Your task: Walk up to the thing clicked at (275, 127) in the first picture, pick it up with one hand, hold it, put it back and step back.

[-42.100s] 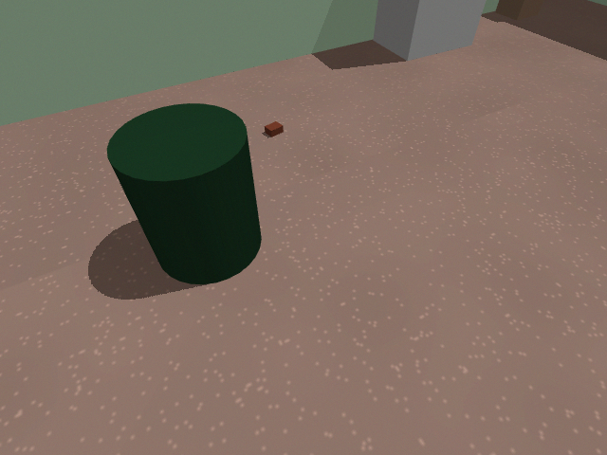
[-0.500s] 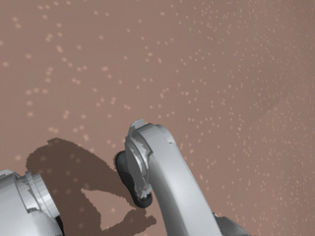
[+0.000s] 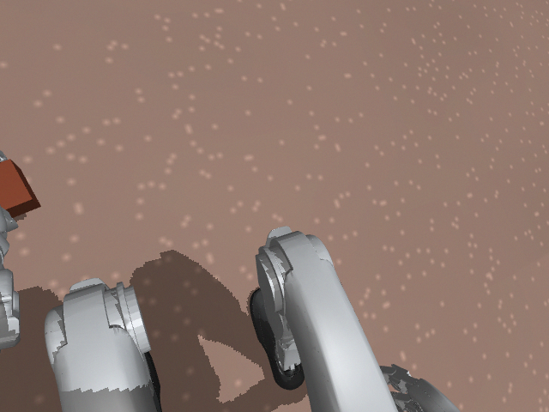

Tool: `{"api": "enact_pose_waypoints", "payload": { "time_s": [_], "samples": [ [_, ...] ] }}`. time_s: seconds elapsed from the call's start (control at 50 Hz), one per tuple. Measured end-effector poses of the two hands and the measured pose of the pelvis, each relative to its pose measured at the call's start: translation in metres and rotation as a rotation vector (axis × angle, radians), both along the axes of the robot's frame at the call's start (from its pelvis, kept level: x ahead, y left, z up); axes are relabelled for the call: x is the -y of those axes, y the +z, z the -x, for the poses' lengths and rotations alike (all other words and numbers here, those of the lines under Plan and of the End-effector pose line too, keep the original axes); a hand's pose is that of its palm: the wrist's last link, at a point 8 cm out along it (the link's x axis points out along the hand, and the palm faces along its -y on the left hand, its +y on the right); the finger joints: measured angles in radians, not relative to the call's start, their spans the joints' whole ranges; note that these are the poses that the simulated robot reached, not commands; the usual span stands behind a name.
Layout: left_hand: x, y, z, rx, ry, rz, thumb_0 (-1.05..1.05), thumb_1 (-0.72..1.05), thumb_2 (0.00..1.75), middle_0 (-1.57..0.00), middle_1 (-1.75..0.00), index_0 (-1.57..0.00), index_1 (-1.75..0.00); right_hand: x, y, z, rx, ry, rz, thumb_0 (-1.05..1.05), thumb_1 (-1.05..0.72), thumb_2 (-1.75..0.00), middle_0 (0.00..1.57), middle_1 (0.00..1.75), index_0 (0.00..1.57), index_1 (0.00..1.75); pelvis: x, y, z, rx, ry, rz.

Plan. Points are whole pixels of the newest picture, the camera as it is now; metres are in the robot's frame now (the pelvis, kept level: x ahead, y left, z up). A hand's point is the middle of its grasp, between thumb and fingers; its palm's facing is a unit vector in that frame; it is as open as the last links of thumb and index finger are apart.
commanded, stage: settle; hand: left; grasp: from above
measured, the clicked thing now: out of the picture +0.46 +0.30 -0.22
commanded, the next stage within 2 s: lift in 0.24 s
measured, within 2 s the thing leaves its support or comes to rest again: neither
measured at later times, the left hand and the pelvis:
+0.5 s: hand out of the picture +0.45 +0.30 -0.13, palm faces -0.39 -0.18 -0.90, open 9.6 cm; pelvis +0.00 -0.01 +0.02, yaw +4 degrees
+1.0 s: hand out of the picture +0.39 +0.31 +0.00, palm faces -0.39 -0.17 -0.91, open 9.5 cm; pelvis +0.00 -0.01 +0.10, yaw +7 degrees
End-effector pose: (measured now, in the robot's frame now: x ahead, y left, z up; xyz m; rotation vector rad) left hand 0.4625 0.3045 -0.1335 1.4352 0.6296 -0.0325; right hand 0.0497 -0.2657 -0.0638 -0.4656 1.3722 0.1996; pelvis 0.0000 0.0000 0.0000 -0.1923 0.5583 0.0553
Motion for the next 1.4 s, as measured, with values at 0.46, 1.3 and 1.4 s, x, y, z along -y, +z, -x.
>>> {"api": "enact_pose_waypoints", "payload": {
  "time_s": [0.46,1.3,1.4],
  "samples": [
    [-0.001,0.057,0.001,0.008,0.018,0.003,-0.01,0.06,0.28,-0.87,-0.28,-0.88,-0.27,0.007,-0.019,-0.017,0.001,-0.122,0.013,0.0,-0.91,-0.9,0.2,0.3,0.2,0.3,0.008,0.014,-0.005,-0.055,0.029,-0.059],
    [0.011,0.323,0.098,0.035,0.002,0.023,-0.01,0.11,0.35,-0.77,-0.4,-0.78,-0.39,-0.015,0.162,-0.111,0.313,-0.252,0.006,0.01,-0.89,-0.9,0.2,0.3,0.2,0.3,0.008,0.212,-0.01,0.062,0.083,-0.129],
    [0.014,0.367,0.107,0.022,0.03,0.029,-0.01,0.11,0.35,-0.78,-0.39,-0.79,-0.38,-0.018,0.202,-0.116,0.346,-0.269,-0.007,0.01,-0.89,-0.9,0.2,0.3,0.2,0.3,0.008,0.252,-0.018,0.118,0.085,-0.145]
  ]
}}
